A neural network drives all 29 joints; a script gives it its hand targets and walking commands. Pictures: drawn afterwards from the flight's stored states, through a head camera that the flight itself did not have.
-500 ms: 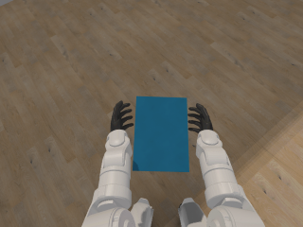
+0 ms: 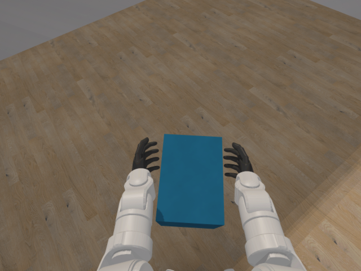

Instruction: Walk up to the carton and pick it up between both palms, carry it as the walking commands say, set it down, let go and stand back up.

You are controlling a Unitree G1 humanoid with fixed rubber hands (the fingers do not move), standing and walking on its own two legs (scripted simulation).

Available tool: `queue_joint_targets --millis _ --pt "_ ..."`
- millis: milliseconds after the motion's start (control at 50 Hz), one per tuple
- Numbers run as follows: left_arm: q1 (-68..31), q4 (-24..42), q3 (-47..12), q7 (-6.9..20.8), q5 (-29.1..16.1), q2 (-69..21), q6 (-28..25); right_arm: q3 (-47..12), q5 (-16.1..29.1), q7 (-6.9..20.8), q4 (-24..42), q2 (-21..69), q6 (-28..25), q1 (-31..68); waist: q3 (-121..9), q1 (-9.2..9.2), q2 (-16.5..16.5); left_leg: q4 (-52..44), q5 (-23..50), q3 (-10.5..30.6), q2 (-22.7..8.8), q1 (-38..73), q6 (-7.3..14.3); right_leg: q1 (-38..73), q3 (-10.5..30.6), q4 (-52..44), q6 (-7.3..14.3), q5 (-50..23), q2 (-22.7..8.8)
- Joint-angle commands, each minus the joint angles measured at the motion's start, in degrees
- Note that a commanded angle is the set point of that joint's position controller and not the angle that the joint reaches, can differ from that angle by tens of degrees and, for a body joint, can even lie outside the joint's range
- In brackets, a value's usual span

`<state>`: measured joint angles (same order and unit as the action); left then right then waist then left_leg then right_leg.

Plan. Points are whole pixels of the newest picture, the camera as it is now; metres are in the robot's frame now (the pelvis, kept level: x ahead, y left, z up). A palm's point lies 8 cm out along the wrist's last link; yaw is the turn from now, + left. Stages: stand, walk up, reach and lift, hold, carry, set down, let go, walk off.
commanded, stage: reach and lift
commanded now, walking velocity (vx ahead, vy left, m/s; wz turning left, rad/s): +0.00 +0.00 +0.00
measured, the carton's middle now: (190, 183) +0.36 +0.02 -0.11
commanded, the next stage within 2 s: hold in 1.98 s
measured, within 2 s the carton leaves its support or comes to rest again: neither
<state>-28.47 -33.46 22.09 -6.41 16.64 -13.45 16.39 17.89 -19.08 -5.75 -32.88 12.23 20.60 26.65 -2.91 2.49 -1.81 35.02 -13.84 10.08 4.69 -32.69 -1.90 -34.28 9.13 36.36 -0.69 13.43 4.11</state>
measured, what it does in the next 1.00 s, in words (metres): stands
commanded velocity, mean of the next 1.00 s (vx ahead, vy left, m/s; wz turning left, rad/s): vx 0.00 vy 0.00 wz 0.00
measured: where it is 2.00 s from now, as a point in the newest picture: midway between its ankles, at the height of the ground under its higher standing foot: outside the picture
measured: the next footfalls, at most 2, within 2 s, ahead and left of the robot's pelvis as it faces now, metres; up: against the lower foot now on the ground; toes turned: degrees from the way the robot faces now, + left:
none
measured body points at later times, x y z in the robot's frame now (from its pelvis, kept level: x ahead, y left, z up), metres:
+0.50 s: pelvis +0.01 +0.00 +0.02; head -0.02 -0.01 +0.47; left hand +0.34 +0.14 +0.06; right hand +0.34 -0.10 +0.04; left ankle +0.03 +0.14 -0.72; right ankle +0.04 -0.12 -0.72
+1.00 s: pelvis -0.01 +0.01 +0.02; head -0.06 +0.00 +0.46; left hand +0.33 +0.12 +0.09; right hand +0.32 -0.12 +0.07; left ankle +0.03 +0.14 -0.72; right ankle +0.04 -0.12 -0.72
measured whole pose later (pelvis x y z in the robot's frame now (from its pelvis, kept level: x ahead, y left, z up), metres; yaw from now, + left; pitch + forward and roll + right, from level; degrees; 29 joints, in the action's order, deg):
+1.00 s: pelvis -0.01 +0.01 +0.02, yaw -1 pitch -8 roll +0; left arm -32.3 -31.6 23.0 -6.1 22.6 -14.7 38.5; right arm 20.4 -22.5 -6.4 -31.3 13.6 41.8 29.8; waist 0.1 1.1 -0.6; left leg 26.9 -12.3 8.5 3.0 -6.3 -0.9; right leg -7.5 8.8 27.1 -0.5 11.2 3.4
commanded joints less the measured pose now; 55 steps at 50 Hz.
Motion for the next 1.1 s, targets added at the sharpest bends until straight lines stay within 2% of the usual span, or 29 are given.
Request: queue_joint_targets --millis 0,220,440,660,840,1080 --pt "-16.7 -9.4 -28.8 14.8 -6.5 -63.7 3.4 -30.9 8.6 15.1 0.2 52.7 -2.7 31.9 -26.4 0.11 2.6 -4.7 12.9 -5.3 1.6 14.2 0.2 17.4 -4.3 -5.7 0.6 -9.9 1.0" --pt "-16.5 -7.9 -28.6 15.4 -8.1 -64.6 9.7 -32.2 11.5 15.1 2.3 55.1 2.7 31.6 -20.3 0.6 2.4 -8.1 12.2 -5.1 0.6 19.6 0.3 23.2 -3.7 -10.0 1.1 -9.1 0.3" --pt "-19.1 -4.7 -29.7 15.9 -10.9 -64.4 16.8 -32.3 14.3 15.1 5.8 56.6 9.5 33.5 -15.6 0.22 1.6 -10.5 10.4 -5.0 -0.4 23.8 0.4 27.8 -3.7 -12.7 1.4 -7.2 -0.2" --pt "-23.1 -4.6 -26.1 15.4 -10.6 -63.2 22.5 -27.2 14.2 15.3 5.0 55.4 15.4 37.6 -9.3 -0.36 1.4 -13.5 5.0 -4.9 -1.3 25.5 0.8 31.0 -3.3 -14.6 1.5 -3.0 -0.8" --pt "-27.9 -7.1 -22.0 15.6 -8.9 -61.4 23.5 -22.3 12.5 14.8 2.4 55.1 16.8 41.2 -7.6 -1.1 1.4 -13.9 1.5 -5.4 -1.4 24.8 1.2 30.7 -3.1 -14.7 1.4 -0.7 -0.8" --pt "-29.3 -7.9 -22.0 15.8 -8.8 -61.8 22.7 -22.1 12.8 14.8 2.0 56.5 16.8 43.0 -9.9 -1.59 1.8 -13.3 1.3 -5.3 -1.1 25.7 1.4 29.3 -3.8 -14.3 0.9 -0.2 -0.5"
